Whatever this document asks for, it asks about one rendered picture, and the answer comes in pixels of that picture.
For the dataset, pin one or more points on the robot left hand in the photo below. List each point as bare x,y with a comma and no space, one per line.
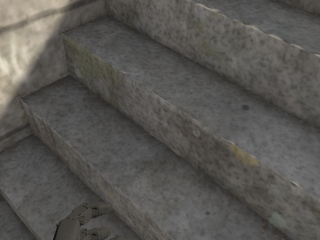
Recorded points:
69,228

